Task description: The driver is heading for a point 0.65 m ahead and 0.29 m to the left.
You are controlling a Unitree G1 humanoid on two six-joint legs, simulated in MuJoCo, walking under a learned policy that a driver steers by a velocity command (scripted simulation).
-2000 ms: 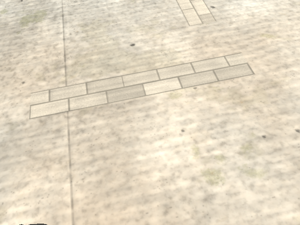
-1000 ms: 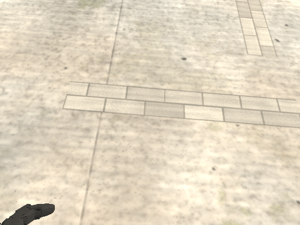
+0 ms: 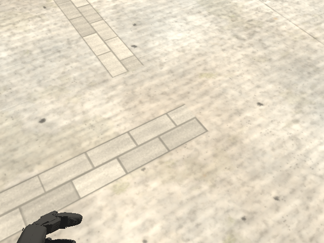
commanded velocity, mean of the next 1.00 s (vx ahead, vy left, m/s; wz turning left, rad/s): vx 0.86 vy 0.00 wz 0.58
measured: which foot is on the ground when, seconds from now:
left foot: up 0.00-0.40, down 0.42-0.82, up 0.84-1.00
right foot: down 0.00-0.42, up 0.44-0.80, down 0.82-1.00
